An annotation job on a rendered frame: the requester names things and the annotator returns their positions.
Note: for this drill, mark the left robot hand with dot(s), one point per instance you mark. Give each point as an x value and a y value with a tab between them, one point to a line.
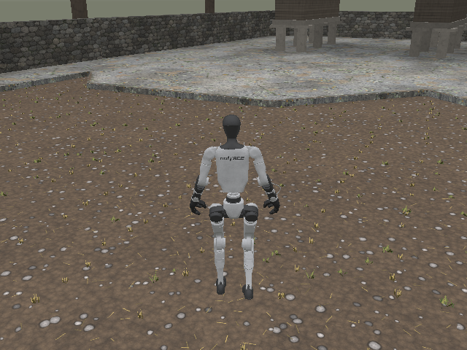
197	204

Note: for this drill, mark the robot right foot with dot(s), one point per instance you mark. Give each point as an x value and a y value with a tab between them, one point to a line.
248	293

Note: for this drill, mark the robot left thigh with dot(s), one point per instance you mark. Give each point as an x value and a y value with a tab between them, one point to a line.
216	214

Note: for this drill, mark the robot right forearm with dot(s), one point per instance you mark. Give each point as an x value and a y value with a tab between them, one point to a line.
270	190

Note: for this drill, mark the left robot upper arm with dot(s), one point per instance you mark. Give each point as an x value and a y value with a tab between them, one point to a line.
209	154

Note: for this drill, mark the robot left forearm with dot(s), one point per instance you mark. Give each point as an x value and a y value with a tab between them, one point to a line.
198	190

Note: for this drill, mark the right robot upper arm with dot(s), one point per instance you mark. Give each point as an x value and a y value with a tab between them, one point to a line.
259	164

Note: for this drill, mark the right robot hand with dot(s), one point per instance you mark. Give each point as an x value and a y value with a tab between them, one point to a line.
270	204

